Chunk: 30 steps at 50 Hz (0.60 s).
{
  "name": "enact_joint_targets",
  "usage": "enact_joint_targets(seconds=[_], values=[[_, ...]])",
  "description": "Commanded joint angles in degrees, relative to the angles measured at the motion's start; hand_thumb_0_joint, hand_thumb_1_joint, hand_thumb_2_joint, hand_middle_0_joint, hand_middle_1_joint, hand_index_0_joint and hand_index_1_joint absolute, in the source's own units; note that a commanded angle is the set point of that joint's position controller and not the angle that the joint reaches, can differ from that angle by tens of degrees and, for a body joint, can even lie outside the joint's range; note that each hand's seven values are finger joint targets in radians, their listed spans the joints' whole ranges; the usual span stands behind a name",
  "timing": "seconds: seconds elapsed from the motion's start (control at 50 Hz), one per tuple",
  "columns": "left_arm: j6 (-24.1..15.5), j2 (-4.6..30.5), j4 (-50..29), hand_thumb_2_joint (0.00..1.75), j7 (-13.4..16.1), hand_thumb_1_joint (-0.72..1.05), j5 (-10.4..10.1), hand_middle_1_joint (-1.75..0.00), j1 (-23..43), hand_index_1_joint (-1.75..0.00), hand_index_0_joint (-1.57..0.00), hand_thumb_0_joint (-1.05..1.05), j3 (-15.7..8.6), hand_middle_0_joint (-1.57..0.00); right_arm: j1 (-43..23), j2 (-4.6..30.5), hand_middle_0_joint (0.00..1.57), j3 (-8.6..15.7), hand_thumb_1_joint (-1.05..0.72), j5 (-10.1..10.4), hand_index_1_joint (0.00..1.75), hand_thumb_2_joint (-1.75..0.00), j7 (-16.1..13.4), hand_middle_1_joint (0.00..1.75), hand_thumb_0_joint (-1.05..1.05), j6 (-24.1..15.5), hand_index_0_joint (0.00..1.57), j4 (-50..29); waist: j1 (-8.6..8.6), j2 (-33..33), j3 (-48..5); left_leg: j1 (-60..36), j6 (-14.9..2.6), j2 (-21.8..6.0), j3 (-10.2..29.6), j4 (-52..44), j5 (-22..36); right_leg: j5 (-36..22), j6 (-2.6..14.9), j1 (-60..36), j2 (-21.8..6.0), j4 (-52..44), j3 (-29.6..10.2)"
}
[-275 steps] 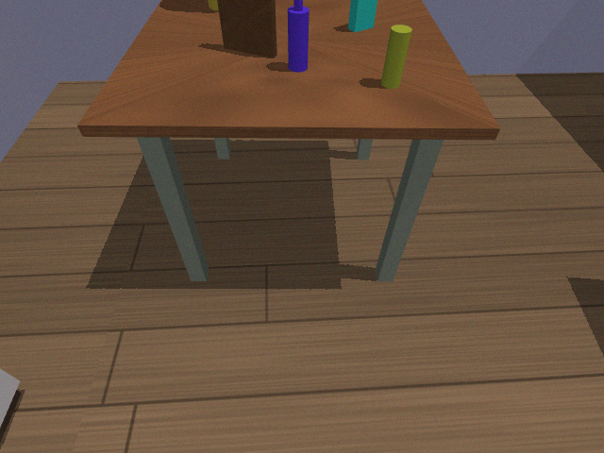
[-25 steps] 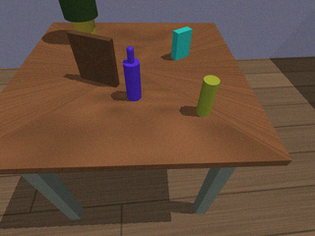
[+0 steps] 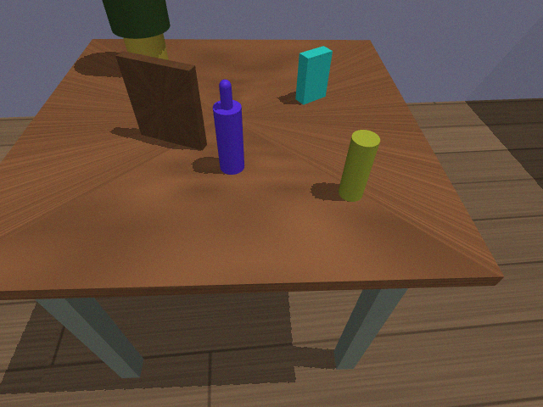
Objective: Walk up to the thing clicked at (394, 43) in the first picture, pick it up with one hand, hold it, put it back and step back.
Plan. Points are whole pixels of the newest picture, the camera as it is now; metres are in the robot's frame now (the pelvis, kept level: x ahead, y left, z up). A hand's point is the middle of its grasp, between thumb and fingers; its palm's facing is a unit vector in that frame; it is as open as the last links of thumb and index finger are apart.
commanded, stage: stand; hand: right
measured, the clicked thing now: (357, 167) +0.54 -0.17 +0.04
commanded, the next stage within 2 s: rise first in 0.46 s
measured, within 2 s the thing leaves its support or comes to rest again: neither
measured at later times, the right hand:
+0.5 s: hand out of the picture +0.08 -0.25 -0.16, palm faces -0.02 +0.94 -0.34, open 7.4 cm
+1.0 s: hand (453, 397) +0.17 -0.27 -0.08, palm faces +0.24 +0.91 -0.35, open 15.4 cm
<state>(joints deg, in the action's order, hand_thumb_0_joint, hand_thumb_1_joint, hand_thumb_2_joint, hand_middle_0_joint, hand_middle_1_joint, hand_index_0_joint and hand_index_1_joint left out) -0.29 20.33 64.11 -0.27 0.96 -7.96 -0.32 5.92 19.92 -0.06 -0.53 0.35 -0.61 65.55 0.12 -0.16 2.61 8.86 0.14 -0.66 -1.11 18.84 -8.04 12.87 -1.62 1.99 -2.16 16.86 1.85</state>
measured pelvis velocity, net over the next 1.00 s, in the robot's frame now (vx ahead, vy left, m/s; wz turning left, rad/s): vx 0.00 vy -0.01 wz -0.04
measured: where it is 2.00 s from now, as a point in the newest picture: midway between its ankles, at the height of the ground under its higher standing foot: outside the picture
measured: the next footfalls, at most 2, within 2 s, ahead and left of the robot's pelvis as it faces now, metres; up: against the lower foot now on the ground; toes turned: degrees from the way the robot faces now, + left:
none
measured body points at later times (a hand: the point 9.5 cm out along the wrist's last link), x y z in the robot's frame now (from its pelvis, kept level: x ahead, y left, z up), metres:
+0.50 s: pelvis +0.00 +0.00 +0.00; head +0.01 +0.00 +0.45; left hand +0.07 +0.30 -0.13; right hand +0.08 -0.30 -0.13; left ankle +0.03 +0.12 -0.75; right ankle -0.04 -0.13 -0.75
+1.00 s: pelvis +0.00 -0.01 +0.00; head +0.02 +0.00 +0.45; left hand +0.17 +0.25 -0.10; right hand +0.15 -0.31 -0.05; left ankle +0.03 +0.12 -0.75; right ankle -0.04 -0.13 -0.75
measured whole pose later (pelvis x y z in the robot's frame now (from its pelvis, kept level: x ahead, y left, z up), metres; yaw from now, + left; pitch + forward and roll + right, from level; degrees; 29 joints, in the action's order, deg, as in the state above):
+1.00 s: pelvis +0.00 -0.01 +0.00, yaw -2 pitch +1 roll +0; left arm -4.1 13.8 40.4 4.5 -2.0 -10.5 -4.6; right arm 15.4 17.0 7.1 2.8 -4.2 -2.4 27.4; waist -0.9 -1.5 0.0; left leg 13.1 0.7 -1.8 -2.9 22.6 -10.4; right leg 15.8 -0.9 8.2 -1.4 23.1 -0.2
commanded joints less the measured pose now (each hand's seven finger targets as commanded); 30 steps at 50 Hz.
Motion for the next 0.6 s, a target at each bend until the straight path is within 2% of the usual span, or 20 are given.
enact_joint_targets(seconds=[0.0,0.08,0.14,0.18,0.24,0.38,0.52,0.54,0.56,0.58], values=[[-1.08,12.06,-3.0,0.9,0.67,0.9,-0.07,-0.3,1.45,-0.3,-0.2,0.0,-2.27,-0.2,-2.68,12.3,0.2,2.14,-0.9,0.14,0.3,-0.9,-0.73,0.3,0.0,-1.13,0.2,-3.47,-0.34,0.37,-2.77,-3.17,-1.17,-6.85,6.3,-2.6,5.09,-4.32,2.45,4.38,-6.35,-3.61,-4.16],[-1.23,11.97,-3.36,0.9,0.79,0.9,-0.17,-0.3,1.29,-0.3,-0.2,0.0,-2.18,-0.2,-2.9,12.42,0.2,2.21,-0.9,0.06,0.3,-0.9,-0.77,0.3,0.0,-1.29,0.2,-3.58,-0.01,-0.12,-4.52,-4.61,-1.47,-7.37,6.18,-1.31,10.95,-7.97,2.22,3.65,-6.47,-2.76,-4.02],[-1.25,12.03,-3.32,0.9,0.83,0.9,-0.21,-0.3,1.37,-0.3,-0.2,0.0,-2.16,-0.2,-2.28,12.33,0.2,2.12,-0.9,0.15,0.3,-0.9,-0.83,0.3,0.0,-1.25,0.2,-3.39,-0.16,0.12,-4.82,-4.43,-1.54,-7.36,5.84,-0.96,11.85,-9.63,2.27,2.47,-6.66,-2.81,-4.17],[-1.2,11.85,-3.06,0.9,0.84,0.9,-0.27,-0.3,1.06,-0.3,-0.2,0.0,-2.1,-0.2,-2.46,12.58,0.2,2.13,-0.9,0.23,0.3,-0.9,-0.82,0.3,0.0,-1.27,0.2,-3.37,-0.19,0.71,-4.24,-4.2,-1.38,-7.15,5.8,-1.29,10.82,-9.06,2.27,2.63,-6.59,-2.86,-4.16],[-1.17,12.21,-3.27,0.9,0.89,0.9,-0.22,-0.3,1.19,-0.3,-0.2,0.0,-2.2,-0.2,-2.04,12.27,0.2,2.08,-0.9,0.16,0.3,-0.9,-0.85,0.3,0.0,-1.33,0.2,-3.47,-0.18,0.09,-4.74,-4.46,-1.36,-7.29,5.76,-1.31,12.79,-9.92,2.18,2.26,-6.56,-2.5,-3.98],[-1.09,11.73,-3.02,0.9,0.84,0.9,-0.22,-0.3,1.1,-0.3,-0.2,0.0,-2.03,-0.2,-2.87,12.53,0.2,2.09,-0.9,0.21,0.3,-0.9,-0.8,0.3,0.0,-1.17,0.2,-3.58,-0.06,0.42,-2.64,-3.83,-1.22,-6.96,5.82,-1.83,8.94,-7.11,2.18,3.84,-6.28,-3.15,-3.82],[-1.26,11.9,-3.33,0.9,0.9,0.9,-0.25,-0.3,1.36,-0.3,-0.2,0.0,-2.13,-0.2,-2.67,12.33,0.2,2.16,-0.9,0.21,0.3,-0.9,-0.81,0.3,0.0,-1.25,0.2,-3.79,-0.14,0.26,-3.6,-4.27,-1.25,-7.12,5.75,-1.44,11.21,-8.73,2.17,3.17,-6.45,-3.1,-4.0],[-1.31,11.98,-3.38,0.82,0.9,0.82,-0.24,-0.22,1.43,-0.22,-0.12,0.0,-2.15,-0.12,-2.46,12.3,0.12,2.23,-0.82,0.15,0.22,-0.82,-0.8,0.22,0.0,-1.23,0.12,-3.8,-0.09,-0.06,-4.1,-4.43,-1.46,-7.24,5.68,-1.01,11.12,-9.08,2.16,2.46,-6.68,-3.22,-4.15],[-7.74,3.02,-23.48,0.74,1.26,0.74,-4.85,-0.14,21.54,-0.14,-0.04,0.0,-1.6,-0.04,-22.56,2.46,0.06,1.0,-0.74,4.04,0.14,-0.74,-1.52,0.14,0.0,-5.48,0.06,-23.91,0.69,-3.9,-4.51,1.72,0.01,-0.46,-0.44,3.49,5.84,-8.33,2.06,12.17,1.74,4.2,0.58],[-8.75,3.97,-25.08,0.66,2.4,0.66,-6.62,-0.06,20.86,-0.06,-0.01,0.0,-0.21,-0.02,-19.45,4.86,0.06,1.2,-0.66,6.48,0.06,-0.66,-2.58,0.06,0.0,-7.78,0.06,-25.81,-1.72,2.63,-6.12,-2.81,0.29,0.08,-1.04,0.9,0.44,-4.5,2.21,9.43,1.33,2.26,0.46]])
